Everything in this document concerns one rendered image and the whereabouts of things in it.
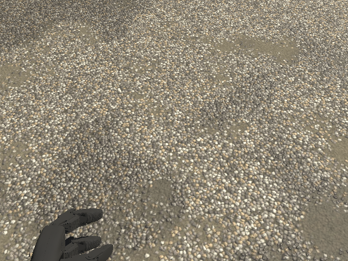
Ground robot left hand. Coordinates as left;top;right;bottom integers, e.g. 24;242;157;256
29;208;113;261

